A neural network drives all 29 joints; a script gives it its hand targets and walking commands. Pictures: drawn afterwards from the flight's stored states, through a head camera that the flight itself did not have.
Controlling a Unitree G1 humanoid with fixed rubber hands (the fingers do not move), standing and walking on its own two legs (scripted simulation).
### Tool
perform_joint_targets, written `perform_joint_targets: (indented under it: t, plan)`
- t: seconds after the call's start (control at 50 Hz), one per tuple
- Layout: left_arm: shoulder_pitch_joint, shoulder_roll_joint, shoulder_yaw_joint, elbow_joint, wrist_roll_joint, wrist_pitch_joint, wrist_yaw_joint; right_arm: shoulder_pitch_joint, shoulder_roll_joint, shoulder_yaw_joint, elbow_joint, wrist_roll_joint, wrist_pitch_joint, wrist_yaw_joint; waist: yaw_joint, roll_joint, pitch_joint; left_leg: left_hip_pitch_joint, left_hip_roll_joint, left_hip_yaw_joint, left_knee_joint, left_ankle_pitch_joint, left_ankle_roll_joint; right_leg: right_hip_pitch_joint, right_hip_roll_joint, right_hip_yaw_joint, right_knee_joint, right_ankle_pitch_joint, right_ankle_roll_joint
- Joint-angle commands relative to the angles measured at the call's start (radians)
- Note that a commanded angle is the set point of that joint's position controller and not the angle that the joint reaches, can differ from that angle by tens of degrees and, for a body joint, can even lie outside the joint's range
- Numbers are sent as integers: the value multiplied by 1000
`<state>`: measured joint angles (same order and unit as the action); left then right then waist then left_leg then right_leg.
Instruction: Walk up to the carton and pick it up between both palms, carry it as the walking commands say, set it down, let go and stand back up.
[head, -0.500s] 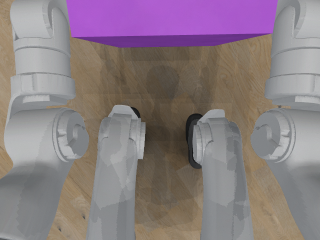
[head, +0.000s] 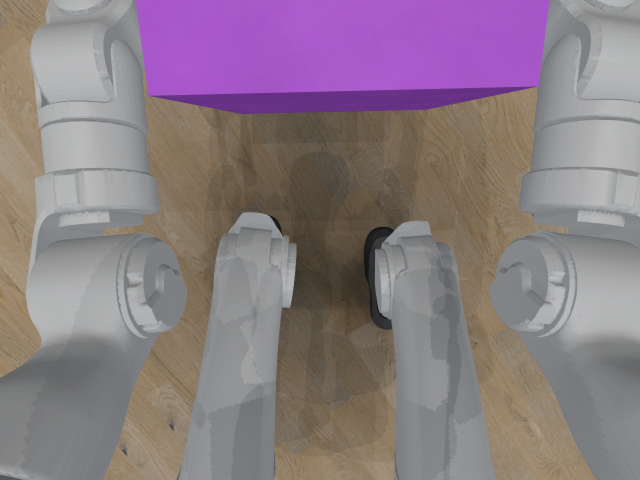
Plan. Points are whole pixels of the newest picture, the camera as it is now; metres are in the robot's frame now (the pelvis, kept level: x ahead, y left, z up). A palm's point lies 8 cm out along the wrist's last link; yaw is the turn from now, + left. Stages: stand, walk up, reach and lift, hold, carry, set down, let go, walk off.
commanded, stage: reach and lift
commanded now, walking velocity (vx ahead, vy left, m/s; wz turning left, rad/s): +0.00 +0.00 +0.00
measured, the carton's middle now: out of the picture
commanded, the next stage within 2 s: none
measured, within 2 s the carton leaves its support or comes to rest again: neither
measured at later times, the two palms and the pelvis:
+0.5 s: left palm out of the picture +0.53 +0.20 -0.05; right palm out of the picture +0.54 -0.15 -0.03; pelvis +0.00 +0.00 +0.05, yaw +0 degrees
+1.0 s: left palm out of the picture +0.51 +0.20 +0.02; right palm out of the picture +0.52 -0.15 +0.04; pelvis +0.01 +0.00 +0.11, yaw +1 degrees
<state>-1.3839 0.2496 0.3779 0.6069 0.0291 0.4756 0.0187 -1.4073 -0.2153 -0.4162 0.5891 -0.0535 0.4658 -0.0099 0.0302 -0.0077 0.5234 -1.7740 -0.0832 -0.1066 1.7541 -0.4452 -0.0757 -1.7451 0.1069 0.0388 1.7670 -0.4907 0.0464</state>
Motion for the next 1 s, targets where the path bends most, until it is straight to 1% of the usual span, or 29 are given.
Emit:
perform_joint_targets:
  t: [0.0, 0.08, 0.12, 0.2, 0.24, 0.28, 0.32, 0.34, 0.36, 0.38, 0.4, 0.44, 0.5, 0.54, 0.58, 0.62, 0.64, 0.66, 0.68, 0.7, 0.72, 0.74, 0.8, 0.82, 0.84, 0.86, 0.88, 0.9, 0.98]
  plan:
    - [-741, -1136, -605, -192, -210, -29, -253, -692, 1045, 638, -114, 178, -23, 270, -13, 35, -2434, 798, -63, 187, -149, 290, 35, 602, 67, -138, -181, 241, -23]
    - [-702, -1129, -595, -176, -191, -30, -256, -699, 1063, 653, -134, 182, -23, 278, 13, 28, -2369, 795, -63, 189, -185, 260, 41, 604, 64, -128, -217, 211, -17]
    - [-705, -1163, -604, -177, -204, -30, -258, -692, 1064, 658, -148, 182, -24, 276, -17, 5, -2399, 800, -65, 177, -192, 259, 40, 639, 68, -130, -225, 222, -16]
    - [-680, -1148, -560, -123, -176, -29, -259, -686, 1064, 642, -109, 160, -21, 276, 0, -16, -2310, 780, -66, 173, -229, 197, 51, 637, 58, -125, -264, 154, -12]
    - [-690, -1147, -569, -146, -174, -33, -264, -656, 1096, 638, -84, 157, -18, 280, 3, -1, -2319, 797, -62, 178, -246, 185, 49, 655, 60, -116, -284, 153, -14]
    - [-704, -1172, -601, -175, -192, -34, -265, -626, 1098, 640, -88, 161, -23, 281, -22, 10, -2367, 839, -64, 172, -255, 227, 41, 672, 62, -124, -291, 196, -14]
    - [-695, -1168, -629, -204, -201, -32, -264, -653, 1085, 671, -149, 178, -26, 279, -19, 20, -2429, 892, -62, 164, -263, 253, 41, 698, 67, -121, -301, 216, -15]
    - [-699, -1163, -621, -210, -201, -32, -260, -657, 1089, 675, -152, 189, -25, 280, -1, 34, -2435, 920, -63, 161, -268, 270, 42, 692, 65, -119, -296, 220, -17]
    - [-664, -1175, -634, -193, -200, -25, -259, -637, 1080, 672, -151, 177, -24, 283, -21, 31, -2429, 951, -63, 153, -284, 262, 39, 690, 67, -130, -309, 212, -18]
    - [-660, -1155, -619, -186, -185, -25, -259, -624, 1083, 657, -125, 179, -22, 286, 0, 52, -2391, 938, -59, 158, -288, 254, 39, 669, 65, -119, -314, 195, -18]
    - [-633, -1189, -642, -195, -190, -24, -257, -625, 1097, 682, -167, 185, -27, 286, 0, 47, -2428, 975, -64, 157, -295, 269, 38, 699, 70, -121, -325, 212, -18]
    - [-646, -1187, -656, -228, -193, -29, -255, -605, 1092, 677, -159, 182, -25, 287, -18, 56, -2404, 990, -61, 148, -309, 266, 36, 691, 68, -116, -333, 211, -20]
    - [-632, -1202, -627, -192, -190, -29, -262, -589, 1104, 673, -125, 172, -22, 293, -24, 23, -2347, 960, -59, 150, -333, 222, 41, 714, 66, -115, -370, 171, -16]
    - [-609, -1215, -646, -197, -186, -27, -263, -599, 1079, 671, -168, 167, -33, 293, -29, 52, -2347, 992, -62, 143, -357, 233, 36, 722, 64, -115, -385, 183, -20]
    - [-602, -1233, -648, -194, -191, -30, -264, -571, 1098, 676, -160, 164, -34, 296, -44, 34, -2354, 1009, -61, 138, -369, 231, 35, 743, 67, -116, -400, 180, -21]
    - [-595, -1213, -649, -201, -188, -34, -266, -580, 1107, 694, -172, 175, -36, 296, -24, 20, -2340, 1006, -62, 143, -382, 227, 37, 770, 64, -107, -420, 184, -17]
    - [-599, -1229, -677, -231, -195, -36, -265, -552, 1110, 695, -196, 177, -39, 293, -30, 52, -2371, 1045, -61, 144, -394, 265, 34, 800, 65, -103, -422, 227, -19]
    - [-594, -1207, -663, -224, -187, -39, -265, -552, 1115, 696, -172, 175, -38, 295, -18, 36, -2351, 1032, -61, 141, -399, 241, 38, 797, 63, -104, -426, 199, -16]
    - [-600, -1229, -683, -261, -205, -42, -262, -560, 1122, 720, -215, 184, -36, 295, -27, 24, -2412, 1085, -61, 136, -403, 272, 40, 826, 69, -104, -432, 222, -17]
    - [-578, -1220, -677, -245, -193, -40, -261, -535, 1122, 700, -192, 171, -37, 289, -34, 31, -2373, 1066, -60, 140, -408, 253, 37, 833, 69, -97, -447, 213, -19]
    - [-556, -1208, -667, -212, -187, -40, -263, -543, 1127, 719, -190, 177, -36, 290, -12, 4, -2337, 1067, -60, 136, -422, 259, 41, 831, 66, -101, -451, 207, -11]
    - [-527, -1218, -647, -176, -177, -35, -268, -559, 1114, 715, -205, 174, -39, 290, -3, 27, -2305, 1046, -61, 147, -431, 224, 44, 843, 57, -88, -467, 177, -12]
    - [-537, -1217, -648, -188, -169, -38, -274, -514, 1137, 706, -171, 159, -35, 293, -14, 7, -2257, 1027, -60, 143, -463, 174, 47, 868, 58, -85, -506, 147, -13]
    - [-531, -1208, -638, -187, -159, -39, -275, -519, 1155, 717, -157, 172, -33, 295, 12, 11, -2240, 1025, -61, 146, -477, 178, 49, 884, 56, -83, -508, 153, -7]
    - [-518, -1232, -647, -186, -168, -42, -277, -510, 1149, 729, -188, 168, -37, 295, -5, -4, -2268, 1053, -62, 142, -481, 210, 50, 909, 58, -82, -522, 183, -5]
    - [-502, -1221, -651, -214, -170, -50, -278, -509, 1160, 738, -190, 177, -42, 295, 10, -1, -2284, 1069, -61, 137, -482, 246, 52, 918, 58, -78, -520, 216, -6]
    - [-518, -1224, -678, -243, -184, -51, -279, -497, 1163, 758, -213, 180, -43, 293, -5, -10, -2320, 1088, -63, 139, -482, 271, 51, 954, 62, -84, -524, 246, -2]
    - [-470, -1223, -659, -207, -160, -49, -280, -448, 1168, 732, -167, 171, -40, 293, 7, 6, -2280, 1077, -57, 140, -493, 273, 50, 937, 62, -77, -533, 244, -5]
    - [-414, -1230, -683, -229, -159, -56, -289, -376, 1182, 746, -175, 163, -43, 290, 4, -1, -2246, 1109, -59, 135, -534, 308, 54, 993, 62, -66, -571, 279, -1]
